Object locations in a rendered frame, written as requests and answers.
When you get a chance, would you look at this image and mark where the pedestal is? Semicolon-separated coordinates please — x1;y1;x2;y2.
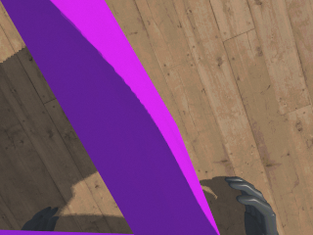
0;0;313;235

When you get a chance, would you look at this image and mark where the robot left hand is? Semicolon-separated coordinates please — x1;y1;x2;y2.
21;207;59;232

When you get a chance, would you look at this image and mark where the robot right hand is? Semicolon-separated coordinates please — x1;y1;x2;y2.
225;176;279;235

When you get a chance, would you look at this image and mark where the carton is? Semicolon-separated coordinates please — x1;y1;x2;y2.
0;0;220;235

